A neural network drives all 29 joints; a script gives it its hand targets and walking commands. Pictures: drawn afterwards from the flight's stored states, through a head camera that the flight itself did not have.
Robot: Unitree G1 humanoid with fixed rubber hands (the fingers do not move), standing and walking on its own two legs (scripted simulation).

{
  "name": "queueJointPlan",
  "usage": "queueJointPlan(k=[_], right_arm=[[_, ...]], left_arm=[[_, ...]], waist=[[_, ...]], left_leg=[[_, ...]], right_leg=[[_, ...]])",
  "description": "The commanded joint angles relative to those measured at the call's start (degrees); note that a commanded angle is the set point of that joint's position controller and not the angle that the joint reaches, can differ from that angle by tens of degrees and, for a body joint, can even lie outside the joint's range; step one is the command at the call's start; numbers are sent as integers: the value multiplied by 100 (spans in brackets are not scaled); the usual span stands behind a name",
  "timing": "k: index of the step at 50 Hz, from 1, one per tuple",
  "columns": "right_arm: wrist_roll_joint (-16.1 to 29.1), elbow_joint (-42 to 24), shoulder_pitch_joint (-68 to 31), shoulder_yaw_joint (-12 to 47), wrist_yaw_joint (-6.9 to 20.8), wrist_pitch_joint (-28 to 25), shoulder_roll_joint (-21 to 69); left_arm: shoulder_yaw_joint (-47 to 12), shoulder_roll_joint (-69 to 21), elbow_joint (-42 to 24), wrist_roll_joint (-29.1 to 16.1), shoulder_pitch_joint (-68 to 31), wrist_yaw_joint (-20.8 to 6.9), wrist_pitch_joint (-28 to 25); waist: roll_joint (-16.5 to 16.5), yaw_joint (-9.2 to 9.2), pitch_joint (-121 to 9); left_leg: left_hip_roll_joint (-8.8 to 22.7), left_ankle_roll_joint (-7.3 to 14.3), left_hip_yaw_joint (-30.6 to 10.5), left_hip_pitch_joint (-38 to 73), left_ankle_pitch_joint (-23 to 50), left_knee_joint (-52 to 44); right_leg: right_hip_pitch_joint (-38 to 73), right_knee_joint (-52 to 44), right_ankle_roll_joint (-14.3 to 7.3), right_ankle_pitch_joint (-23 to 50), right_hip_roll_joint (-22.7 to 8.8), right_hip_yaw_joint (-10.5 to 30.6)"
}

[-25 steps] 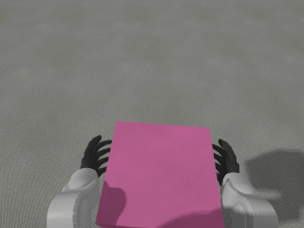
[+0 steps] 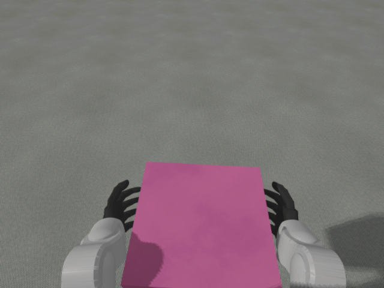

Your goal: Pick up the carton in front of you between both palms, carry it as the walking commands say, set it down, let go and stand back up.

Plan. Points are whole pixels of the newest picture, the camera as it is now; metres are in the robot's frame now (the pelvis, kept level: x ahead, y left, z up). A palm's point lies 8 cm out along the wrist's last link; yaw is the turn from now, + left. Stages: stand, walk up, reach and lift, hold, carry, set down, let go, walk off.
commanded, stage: carry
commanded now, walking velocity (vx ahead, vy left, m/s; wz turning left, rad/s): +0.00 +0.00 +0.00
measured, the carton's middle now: (198, 243) +0.22 +0.00 +0.02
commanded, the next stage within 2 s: hold in 1.58 s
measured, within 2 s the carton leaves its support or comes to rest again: neither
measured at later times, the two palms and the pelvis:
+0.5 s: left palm (113, 239) +0.20 +0.15 +0.09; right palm (289, 241) +0.20 -0.15 +0.09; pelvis -0.03 +0.00 +0.00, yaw +0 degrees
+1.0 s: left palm (116, 240) +0.22 +0.16 +0.03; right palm (273, 242) +0.22 -0.14 +0.04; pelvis -0.06 +0.01 +0.00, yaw +0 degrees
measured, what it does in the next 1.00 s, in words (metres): shifts its weight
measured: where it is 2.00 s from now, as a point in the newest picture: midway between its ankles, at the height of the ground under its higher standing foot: outside the picture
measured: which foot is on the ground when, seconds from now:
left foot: down 0.00-1.00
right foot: down 0.00-1.00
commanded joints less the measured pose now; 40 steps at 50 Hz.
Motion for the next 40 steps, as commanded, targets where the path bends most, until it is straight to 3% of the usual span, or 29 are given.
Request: queueJointPlan(k=[1, 15, 21, 29, 40], right_arm=[[1040, -658, -1762, 3157, 172, -83, 3659], [1014, -577, -1781, 3131, 192, -19, 3573], [922, -324, -1865, 3211, 419, -54, 3493], [704, 492, -2341, 2992, 787, -517, 3307], [296, 1813, -2804, 2511, 1205, -1469, 3404]], left_arm=[[-3040, -3681, -572, -934, -1829, -167, -83], [-3015, -3582, -482, -881, -1838, -163, -15], [-3104, -3487, -195, -809, -1901, -378, -48], [-2900, -3268, 514, -601, -2378, -735, -507], [-2509, -3434, 1806, -189, -2861, -1175, -1459]], waist=[[-74, -20, -948], [-55, -13, -521], [-66, -23, -405], [-73, -11, -395], [-51, -8, -529]], left_leg=[[555, -7, -490, 443, 3032, -105], [590, 40, -583, 241, 1936, -503], [572, 59, -616, 129, 1571, -593], [571, 95, -660, 26, 1024, -719], [583, 137, -668, 34, 966, -762]], right_leg=[[565, -79, -46, 3441, -619, 526], [344, -475, -79, 2181, -607, 613], [246, -598, -84, 1841, -606, 655], [204, -717, -89, 1375, -607, 698], [163, -696, -42, 1193, -593, 665]])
